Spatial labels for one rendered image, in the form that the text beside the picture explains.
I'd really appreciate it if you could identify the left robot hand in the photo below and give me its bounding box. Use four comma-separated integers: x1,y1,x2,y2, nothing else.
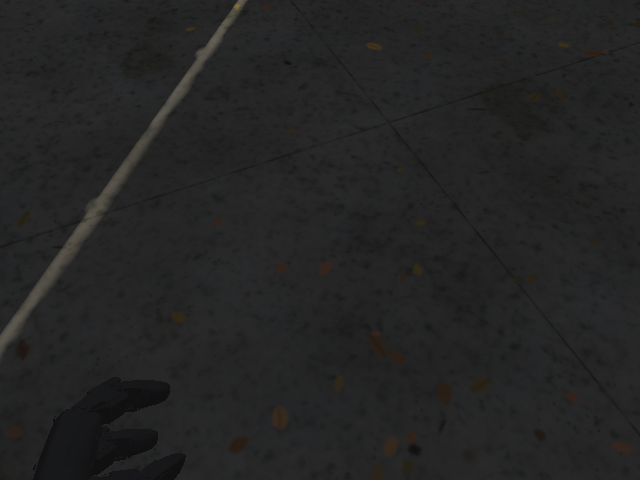
33,377,186,480

